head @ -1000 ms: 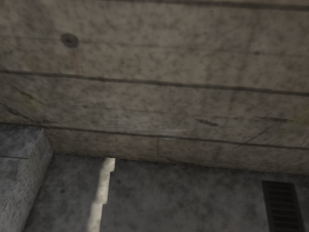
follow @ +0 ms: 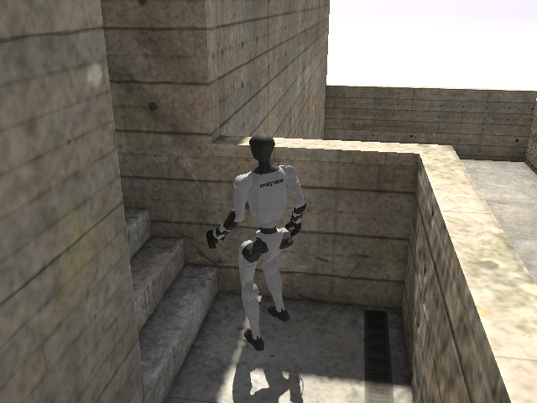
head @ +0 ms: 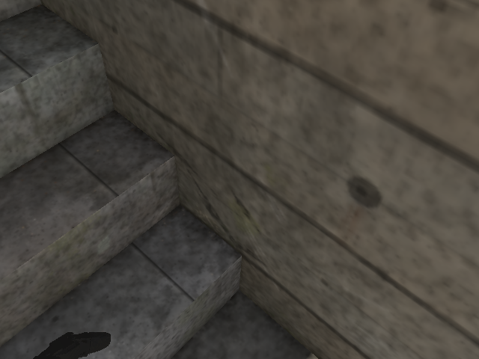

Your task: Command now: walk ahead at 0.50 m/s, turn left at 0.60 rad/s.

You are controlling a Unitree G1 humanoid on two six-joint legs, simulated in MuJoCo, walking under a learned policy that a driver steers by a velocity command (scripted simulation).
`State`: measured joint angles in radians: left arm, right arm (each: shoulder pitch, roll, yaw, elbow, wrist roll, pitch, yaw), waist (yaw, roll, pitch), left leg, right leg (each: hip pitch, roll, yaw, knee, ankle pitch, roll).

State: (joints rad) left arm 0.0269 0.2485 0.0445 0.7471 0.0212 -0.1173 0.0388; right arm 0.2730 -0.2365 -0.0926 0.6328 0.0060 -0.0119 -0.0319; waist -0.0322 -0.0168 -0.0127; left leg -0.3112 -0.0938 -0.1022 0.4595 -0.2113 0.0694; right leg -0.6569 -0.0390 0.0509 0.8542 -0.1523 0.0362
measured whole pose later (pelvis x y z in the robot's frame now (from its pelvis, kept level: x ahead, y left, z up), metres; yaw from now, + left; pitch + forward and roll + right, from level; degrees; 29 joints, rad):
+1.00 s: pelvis +0.12 +0.01 -0.01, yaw +18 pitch +1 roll -1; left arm 0.15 0.18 0.04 0.62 0.01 -0.06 0.09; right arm 0.19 -0.17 -0.08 0.69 -0.02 -0.02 -0.02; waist 0.00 0.03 0.01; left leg -0.20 -0.05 -0.14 0.53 -0.34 0.01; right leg -0.21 -0.08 -0.15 0.50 -0.30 0.03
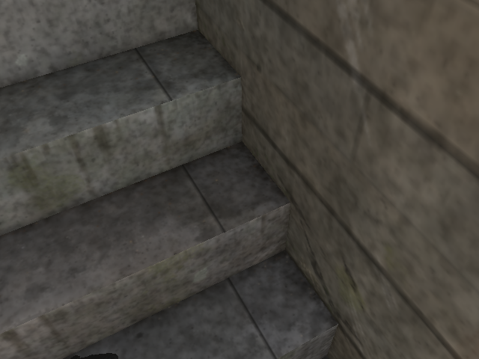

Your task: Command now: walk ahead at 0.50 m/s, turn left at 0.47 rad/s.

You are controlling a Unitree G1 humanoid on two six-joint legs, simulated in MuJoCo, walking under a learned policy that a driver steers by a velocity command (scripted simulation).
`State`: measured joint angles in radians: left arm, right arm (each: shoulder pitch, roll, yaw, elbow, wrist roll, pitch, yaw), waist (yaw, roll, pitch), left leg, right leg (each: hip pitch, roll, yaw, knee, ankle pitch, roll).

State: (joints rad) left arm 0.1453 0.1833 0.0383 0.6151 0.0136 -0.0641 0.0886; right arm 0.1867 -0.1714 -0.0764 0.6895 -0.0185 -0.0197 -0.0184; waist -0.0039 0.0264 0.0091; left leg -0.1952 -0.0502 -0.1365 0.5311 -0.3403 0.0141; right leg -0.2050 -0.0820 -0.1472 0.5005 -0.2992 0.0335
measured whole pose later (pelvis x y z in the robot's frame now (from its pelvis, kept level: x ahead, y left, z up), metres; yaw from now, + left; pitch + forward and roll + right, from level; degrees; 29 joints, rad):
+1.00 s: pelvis +0.13 +0.15 -0.01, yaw +36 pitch +3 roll +0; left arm 0.23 0.24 0.05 0.69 0.02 -0.01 0.03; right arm 0.20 -0.20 -0.04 0.63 -0.04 0.00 0.00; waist -0.01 -0.03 -0.01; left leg -0.36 -0.07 0.00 0.62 -0.32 0.06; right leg -0.44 -0.15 -0.07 1.25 -0.40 0.01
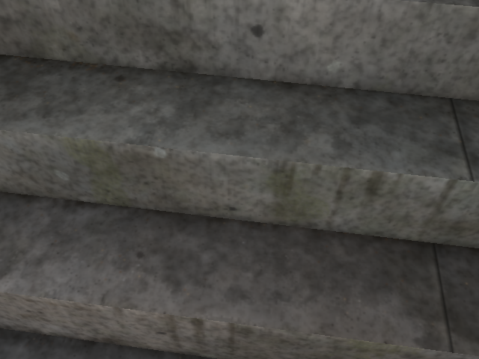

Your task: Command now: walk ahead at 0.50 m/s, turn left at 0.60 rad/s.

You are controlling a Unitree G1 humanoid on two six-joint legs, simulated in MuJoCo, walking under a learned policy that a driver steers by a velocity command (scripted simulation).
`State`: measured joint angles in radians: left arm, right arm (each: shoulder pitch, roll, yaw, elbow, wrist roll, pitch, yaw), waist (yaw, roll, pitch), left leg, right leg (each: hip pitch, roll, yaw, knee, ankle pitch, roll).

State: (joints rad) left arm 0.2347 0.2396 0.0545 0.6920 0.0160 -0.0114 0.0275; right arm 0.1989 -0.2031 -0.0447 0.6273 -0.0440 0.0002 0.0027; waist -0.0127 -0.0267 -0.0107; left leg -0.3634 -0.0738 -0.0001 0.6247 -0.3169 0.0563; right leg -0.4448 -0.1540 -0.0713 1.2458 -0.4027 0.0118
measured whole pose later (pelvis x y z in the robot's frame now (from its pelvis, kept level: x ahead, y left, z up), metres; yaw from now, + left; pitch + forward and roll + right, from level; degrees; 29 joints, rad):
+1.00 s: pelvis +0.42 +0.12 +0.29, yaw +2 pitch +11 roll +6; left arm 0.56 0.12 0.00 1.17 0.06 -0.11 -0.16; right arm -0.14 -0.12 0.08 0.69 -0.03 0.06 0.07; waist 0.04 -0.08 -0.19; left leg -1.01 0.00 0.16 1.26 -0.49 0.06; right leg -0.34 -0.11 0.17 0.83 -0.01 -0.11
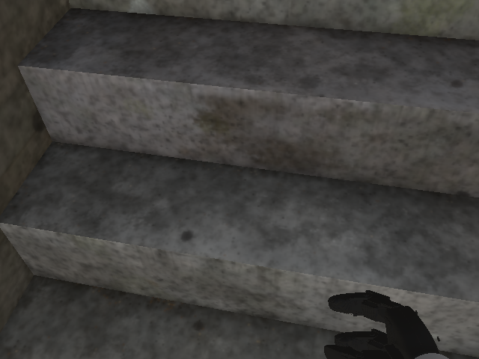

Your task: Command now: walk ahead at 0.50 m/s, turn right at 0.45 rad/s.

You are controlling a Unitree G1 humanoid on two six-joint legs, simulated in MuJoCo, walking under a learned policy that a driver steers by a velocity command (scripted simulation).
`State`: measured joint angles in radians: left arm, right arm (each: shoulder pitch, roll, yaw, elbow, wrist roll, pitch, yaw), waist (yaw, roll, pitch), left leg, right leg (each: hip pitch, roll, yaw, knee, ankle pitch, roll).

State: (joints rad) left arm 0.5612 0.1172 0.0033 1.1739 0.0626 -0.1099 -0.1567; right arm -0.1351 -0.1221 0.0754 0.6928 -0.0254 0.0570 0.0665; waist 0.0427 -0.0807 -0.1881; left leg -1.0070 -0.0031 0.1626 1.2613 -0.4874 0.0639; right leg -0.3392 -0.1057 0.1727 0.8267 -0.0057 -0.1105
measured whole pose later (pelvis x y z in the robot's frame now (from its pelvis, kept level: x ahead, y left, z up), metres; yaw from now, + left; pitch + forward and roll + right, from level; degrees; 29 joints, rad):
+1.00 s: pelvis +0.47 -0.01 +0.44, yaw -32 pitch +7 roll +1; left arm 0.30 0.30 0.08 1.07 0.03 -0.07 -0.12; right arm 0.10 -0.18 0.02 0.79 -0.02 -0.04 0.07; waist -0.06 -0.06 -0.21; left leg -0.82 0.01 0.06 1.23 -0.54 0.05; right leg -0.76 0.15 0.26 1.62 0.15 -0.19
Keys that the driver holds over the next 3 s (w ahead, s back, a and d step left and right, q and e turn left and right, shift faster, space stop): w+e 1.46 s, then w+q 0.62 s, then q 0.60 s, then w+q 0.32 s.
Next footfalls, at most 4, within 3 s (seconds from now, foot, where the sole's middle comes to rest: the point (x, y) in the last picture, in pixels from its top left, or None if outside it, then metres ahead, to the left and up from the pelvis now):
0.42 right None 0.33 -0.12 -0.44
0.86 left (247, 214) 0.61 0.04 -0.23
1.52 right None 0.73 -0.43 -0.03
1.92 left None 0.96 -0.37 0.18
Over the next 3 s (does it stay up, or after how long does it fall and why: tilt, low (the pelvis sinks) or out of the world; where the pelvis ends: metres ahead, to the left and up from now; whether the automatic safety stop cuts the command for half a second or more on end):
stays up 0.73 -0.46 0.78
